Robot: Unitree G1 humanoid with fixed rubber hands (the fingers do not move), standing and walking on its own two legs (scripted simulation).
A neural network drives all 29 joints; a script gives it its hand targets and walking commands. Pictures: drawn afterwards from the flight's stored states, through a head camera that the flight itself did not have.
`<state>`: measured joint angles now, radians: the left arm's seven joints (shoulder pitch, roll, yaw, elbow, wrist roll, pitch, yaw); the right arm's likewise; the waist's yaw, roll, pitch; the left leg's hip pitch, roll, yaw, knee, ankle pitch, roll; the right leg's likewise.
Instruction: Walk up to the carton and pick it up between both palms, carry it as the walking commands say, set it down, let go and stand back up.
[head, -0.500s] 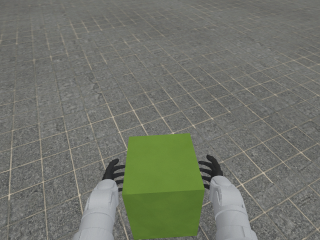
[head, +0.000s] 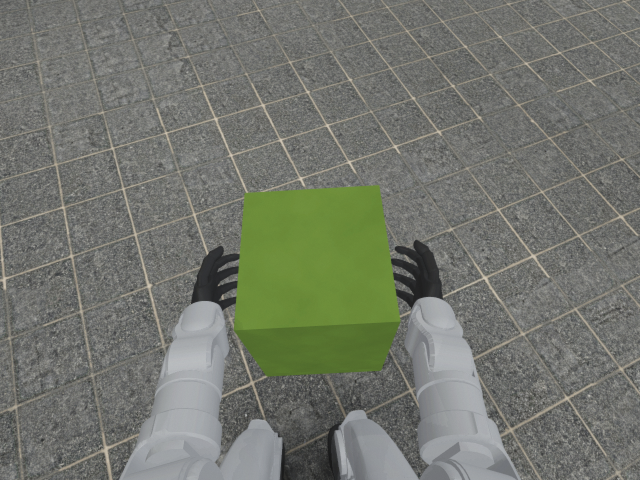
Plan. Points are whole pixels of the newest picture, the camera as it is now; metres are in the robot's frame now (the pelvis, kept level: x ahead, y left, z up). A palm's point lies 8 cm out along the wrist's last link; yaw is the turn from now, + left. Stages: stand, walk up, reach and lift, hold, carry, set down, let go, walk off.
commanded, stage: set down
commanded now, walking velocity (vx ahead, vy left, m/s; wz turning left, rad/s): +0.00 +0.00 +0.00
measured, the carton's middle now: (318, 289) +0.40 -0.02 -0.15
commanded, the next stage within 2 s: none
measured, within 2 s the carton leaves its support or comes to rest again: neither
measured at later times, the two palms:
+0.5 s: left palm (230, 299) +0.39 +0.12 -0.14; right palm (413, 294) +0.38 -0.17 -0.13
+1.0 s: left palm (239, 308) +0.40 +0.12 -0.24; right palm (400, 303) +0.39 -0.17 -0.22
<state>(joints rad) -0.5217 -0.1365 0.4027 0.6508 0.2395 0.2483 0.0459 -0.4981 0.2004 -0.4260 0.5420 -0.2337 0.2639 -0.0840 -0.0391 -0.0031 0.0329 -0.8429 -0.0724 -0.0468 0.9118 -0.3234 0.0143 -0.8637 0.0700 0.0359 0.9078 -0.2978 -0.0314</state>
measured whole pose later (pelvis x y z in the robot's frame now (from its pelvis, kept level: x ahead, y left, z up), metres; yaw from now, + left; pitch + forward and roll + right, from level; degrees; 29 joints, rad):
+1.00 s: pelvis -0.02 +0.01 -0.15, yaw +1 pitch +34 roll +0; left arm -0.77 -0.04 0.27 0.71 0.06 0.24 0.19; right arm -0.78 0.03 -0.39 0.68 -0.07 0.20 -0.10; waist -0.07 0.02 -0.09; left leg -1.66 -0.15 -0.05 1.57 -0.50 0.00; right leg -1.67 0.09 0.03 1.56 -0.48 0.00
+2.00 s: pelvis -0.09 +0.00 -0.29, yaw +1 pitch +26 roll +2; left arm -1.36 0.13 0.30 0.79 0.01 0.32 0.21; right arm -1.37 -0.16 -0.37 0.74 -0.02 0.30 -0.14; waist -0.08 -0.01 0.53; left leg -1.96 -0.15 0.00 2.00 -0.49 -0.04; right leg -1.99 0.13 0.03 1.99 -0.45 0.02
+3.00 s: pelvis -0.06 +0.00 -0.35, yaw +3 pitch +27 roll +2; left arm -1.47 0.19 0.31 0.98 -0.02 0.20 0.17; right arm -1.42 -0.24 -0.31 0.91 0.02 0.21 -0.06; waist -0.09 0.02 0.52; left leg -2.12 -0.18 0.01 2.23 -0.59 -0.06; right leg -2.15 0.08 -0.03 2.24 -0.56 -0.03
